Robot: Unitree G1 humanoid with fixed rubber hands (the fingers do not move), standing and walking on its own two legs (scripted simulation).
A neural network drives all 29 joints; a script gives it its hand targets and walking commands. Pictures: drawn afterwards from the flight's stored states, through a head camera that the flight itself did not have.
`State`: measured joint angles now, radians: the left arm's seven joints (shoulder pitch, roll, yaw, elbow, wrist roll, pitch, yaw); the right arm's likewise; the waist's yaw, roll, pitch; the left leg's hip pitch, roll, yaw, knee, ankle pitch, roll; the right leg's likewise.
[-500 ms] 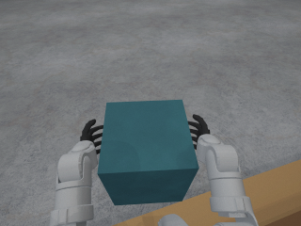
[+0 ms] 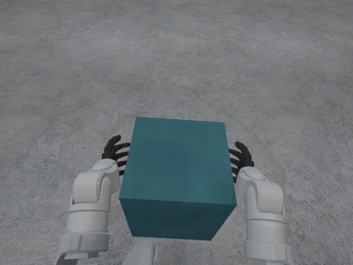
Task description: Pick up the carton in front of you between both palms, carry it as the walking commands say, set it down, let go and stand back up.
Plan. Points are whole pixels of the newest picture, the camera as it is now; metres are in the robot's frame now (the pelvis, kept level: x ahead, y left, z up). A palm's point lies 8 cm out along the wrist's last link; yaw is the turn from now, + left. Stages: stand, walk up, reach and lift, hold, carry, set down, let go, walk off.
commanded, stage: carry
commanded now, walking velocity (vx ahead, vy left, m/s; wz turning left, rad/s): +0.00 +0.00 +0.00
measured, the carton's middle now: (175, 182) +0.33 +0.04 -0.02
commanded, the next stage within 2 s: none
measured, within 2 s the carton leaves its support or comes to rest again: neither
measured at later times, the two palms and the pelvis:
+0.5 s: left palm (149, 110) +0.65 +0.16 -0.08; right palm (230, 119) +0.63 -0.14 -0.08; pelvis +0.31 +0.03 -0.12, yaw +0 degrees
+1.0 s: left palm (148, 85) +0.69 +0.17 +0.00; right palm (230, 91) +0.70 -0.13 -0.01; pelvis +0.38 +0.01 -0.12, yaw +1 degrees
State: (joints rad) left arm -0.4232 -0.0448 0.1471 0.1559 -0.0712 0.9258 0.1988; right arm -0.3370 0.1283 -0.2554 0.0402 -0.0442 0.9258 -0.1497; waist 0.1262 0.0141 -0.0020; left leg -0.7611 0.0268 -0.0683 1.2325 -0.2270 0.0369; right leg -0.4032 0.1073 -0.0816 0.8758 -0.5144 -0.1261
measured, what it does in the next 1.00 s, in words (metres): goes down: left foot 0.16 m lower, then right foot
